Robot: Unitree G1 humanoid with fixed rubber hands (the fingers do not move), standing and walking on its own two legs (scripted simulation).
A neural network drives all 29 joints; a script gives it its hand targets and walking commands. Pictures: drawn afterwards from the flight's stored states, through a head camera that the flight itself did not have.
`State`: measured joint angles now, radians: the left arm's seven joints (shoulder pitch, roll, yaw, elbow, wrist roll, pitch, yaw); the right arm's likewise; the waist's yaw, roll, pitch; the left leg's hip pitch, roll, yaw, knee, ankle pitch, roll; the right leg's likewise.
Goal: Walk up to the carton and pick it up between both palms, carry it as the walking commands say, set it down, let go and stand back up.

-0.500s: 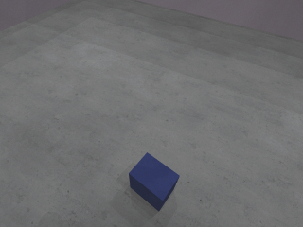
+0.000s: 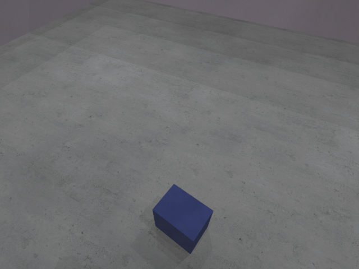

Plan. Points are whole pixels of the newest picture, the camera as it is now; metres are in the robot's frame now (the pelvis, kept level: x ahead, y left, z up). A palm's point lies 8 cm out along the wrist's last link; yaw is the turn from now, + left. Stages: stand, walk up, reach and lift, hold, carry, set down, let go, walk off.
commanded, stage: walk up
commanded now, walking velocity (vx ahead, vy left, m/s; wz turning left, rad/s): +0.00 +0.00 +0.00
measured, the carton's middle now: (182, 219) +0.45 -0.02 -0.66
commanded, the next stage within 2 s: none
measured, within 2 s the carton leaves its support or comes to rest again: neither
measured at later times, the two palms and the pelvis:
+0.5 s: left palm out of the picture +0.07 +0.40 -0.13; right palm out of the picture +0.11 -0.16 -0.13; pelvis +0.05 +0.10 -0.02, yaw -14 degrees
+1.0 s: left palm (70, 193) +0.33 +0.32 -0.12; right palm out of the picture +0.04 -0.08 -0.15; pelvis +0.13 +0.15 -0.01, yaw -27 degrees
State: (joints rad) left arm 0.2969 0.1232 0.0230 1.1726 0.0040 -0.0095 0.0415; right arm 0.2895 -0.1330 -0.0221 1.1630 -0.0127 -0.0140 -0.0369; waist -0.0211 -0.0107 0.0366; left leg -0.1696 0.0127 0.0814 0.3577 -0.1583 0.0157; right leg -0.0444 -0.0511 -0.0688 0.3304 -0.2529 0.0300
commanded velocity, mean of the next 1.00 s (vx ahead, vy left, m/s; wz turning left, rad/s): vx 0.07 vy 0.18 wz -0.40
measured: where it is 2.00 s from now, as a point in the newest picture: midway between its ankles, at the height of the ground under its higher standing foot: outside the picture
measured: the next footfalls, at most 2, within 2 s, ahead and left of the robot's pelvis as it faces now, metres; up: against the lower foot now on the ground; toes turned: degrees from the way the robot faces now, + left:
left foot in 0.44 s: +0.15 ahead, +0.21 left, +0.00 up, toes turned -8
right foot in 0.88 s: +0.11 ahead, +0.04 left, +0.00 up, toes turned -31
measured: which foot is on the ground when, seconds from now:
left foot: down 0.00-0.16, up 0.18-0.42, down 0.44-0.88, up 0.90-1.00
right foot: down 0.00-0.44, up 0.46-0.86, down 0.88-1.00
